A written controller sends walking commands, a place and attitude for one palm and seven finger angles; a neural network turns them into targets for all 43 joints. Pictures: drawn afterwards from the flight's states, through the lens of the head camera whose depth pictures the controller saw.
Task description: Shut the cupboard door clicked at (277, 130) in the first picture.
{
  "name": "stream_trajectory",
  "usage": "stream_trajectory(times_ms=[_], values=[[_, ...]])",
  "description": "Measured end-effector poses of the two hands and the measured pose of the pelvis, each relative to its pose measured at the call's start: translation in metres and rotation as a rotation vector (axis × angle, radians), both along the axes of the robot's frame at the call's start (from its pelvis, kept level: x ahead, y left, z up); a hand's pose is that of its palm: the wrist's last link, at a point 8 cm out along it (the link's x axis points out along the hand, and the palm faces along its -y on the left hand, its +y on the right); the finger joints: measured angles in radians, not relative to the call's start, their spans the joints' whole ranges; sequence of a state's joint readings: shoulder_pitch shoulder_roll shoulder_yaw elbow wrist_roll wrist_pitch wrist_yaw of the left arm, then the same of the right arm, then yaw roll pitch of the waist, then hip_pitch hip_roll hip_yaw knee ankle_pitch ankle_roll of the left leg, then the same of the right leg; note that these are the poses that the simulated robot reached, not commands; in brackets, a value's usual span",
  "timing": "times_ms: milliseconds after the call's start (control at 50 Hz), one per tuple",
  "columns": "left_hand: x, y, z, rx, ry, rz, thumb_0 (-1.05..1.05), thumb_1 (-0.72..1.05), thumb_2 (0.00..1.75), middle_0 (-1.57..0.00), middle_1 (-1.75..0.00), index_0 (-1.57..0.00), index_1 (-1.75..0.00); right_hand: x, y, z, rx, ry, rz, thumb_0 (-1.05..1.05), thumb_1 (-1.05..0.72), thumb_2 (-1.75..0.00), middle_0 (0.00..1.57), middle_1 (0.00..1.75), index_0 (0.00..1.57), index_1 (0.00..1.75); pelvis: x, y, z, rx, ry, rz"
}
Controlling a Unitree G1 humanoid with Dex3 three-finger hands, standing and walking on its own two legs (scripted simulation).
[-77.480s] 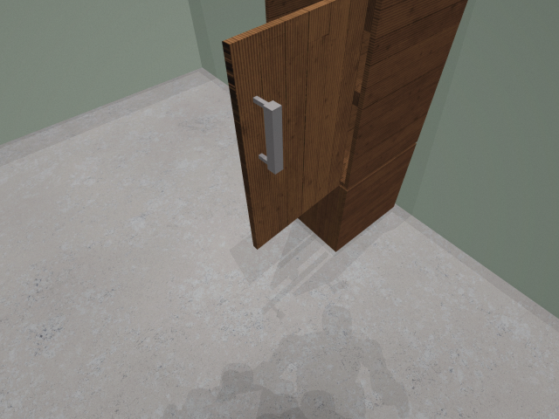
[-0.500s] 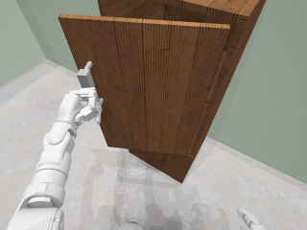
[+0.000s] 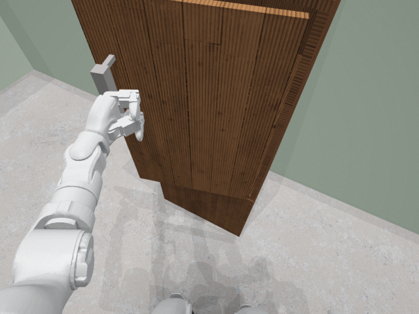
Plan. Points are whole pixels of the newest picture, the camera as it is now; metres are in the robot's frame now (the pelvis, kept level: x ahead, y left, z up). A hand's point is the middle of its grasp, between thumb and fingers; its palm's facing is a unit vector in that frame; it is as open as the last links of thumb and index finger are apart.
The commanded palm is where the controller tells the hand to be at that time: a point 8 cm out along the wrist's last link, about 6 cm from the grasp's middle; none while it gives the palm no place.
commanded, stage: push the door shut along its arc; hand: left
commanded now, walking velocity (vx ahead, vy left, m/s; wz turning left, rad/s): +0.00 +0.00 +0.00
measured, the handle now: (116, 95) +0.53 +0.19 +0.10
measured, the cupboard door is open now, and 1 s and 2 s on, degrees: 15 1 0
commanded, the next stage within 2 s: pull the fist back off the door in 0.86 s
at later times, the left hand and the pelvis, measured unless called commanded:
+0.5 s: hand (159, 100) +0.50 +0.09 +0.11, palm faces -0.34 -0.94 -0.02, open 3.0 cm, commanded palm +0.52 +0.13 +0.10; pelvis +0.00 -0.01 -0.01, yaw -1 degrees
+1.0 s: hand (175, 88) +0.54 +0.06 +0.11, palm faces -0.40 -0.92 +0.00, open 3.5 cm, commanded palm +0.55 +0.08 +0.10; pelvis +0.00 -0.01 -0.03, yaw +0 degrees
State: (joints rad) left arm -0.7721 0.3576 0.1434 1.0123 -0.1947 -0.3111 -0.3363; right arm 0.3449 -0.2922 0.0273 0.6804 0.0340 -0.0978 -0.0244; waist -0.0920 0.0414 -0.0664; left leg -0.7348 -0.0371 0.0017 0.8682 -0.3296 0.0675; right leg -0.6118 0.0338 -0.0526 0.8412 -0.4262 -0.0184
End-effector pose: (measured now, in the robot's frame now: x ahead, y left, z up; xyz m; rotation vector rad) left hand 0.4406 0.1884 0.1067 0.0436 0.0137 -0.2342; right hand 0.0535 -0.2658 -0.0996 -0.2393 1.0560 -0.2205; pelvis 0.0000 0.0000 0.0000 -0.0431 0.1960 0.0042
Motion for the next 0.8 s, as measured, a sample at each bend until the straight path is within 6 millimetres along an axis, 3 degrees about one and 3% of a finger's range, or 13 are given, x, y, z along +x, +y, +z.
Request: stream_trajectory(times_ms=[320, 540, 800], values=[[0.045, -0.034, 0.006, -0.03, 0.018, -0.088, 0.02, 0.9, 0.9, -1.3, -1.5, -1.3, -1.5, -0.025, -0.015, -0.005, -0.022, 0.06, -0.061, 0.01, -0.9, -0.9, 0.2, 0.3, 0.2, 0.3, 0.001, -0.008, -0.008, -0.002, 0.057, -0.016], [0.064, -0.037, 0.005, -0.016, 0.029, -0.12, -0.01, 0.87, 0.92, -1.3, -1.5, -1.3, -1.5, -0.051, -0.021, -0.014, -0.02, 0.16, -0.093, 0.01, -0.9, -0.9, 0.2, 0.3, 0.2, 0.3, 0.004, -0.014, -0.015, -0.004, 0.102, -0.019], [0.083, -0.051, 0.006, -0.011, 0.054, -0.168, -0.01, 0.94, 0.99, -1.3, -1.5, -1.3, -1.5, -0.051, -0.025, -0.02, -0.059, 0.182, -0.067, 0.0, -0.9, -0.9, 0.2, 0.3, 0.21, 0.3, -0.001, -0.015, -0.023, -0.02, 0.144, 0.0]])
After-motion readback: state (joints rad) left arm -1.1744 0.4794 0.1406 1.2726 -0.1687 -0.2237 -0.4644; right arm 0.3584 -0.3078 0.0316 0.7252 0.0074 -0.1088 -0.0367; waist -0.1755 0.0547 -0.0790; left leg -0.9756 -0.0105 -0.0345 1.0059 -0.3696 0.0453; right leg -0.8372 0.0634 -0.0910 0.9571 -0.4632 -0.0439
